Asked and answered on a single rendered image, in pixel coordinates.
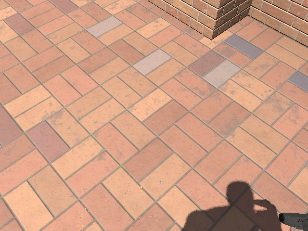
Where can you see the robot right hand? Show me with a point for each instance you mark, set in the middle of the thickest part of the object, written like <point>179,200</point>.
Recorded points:
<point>296,220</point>

